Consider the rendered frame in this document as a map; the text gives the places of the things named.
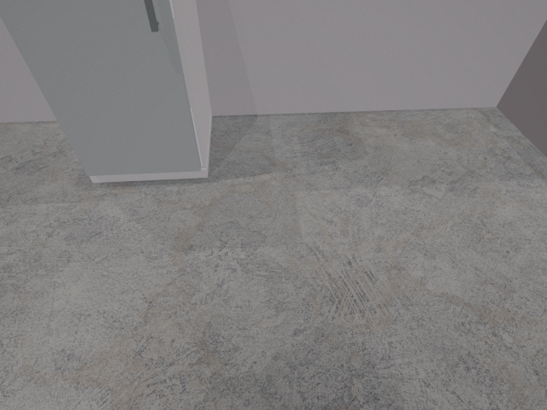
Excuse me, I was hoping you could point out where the fridge door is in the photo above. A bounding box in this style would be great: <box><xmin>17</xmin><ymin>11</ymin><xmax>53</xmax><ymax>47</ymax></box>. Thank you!
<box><xmin>0</xmin><ymin>0</ymin><xmax>201</xmax><ymax>176</ymax></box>

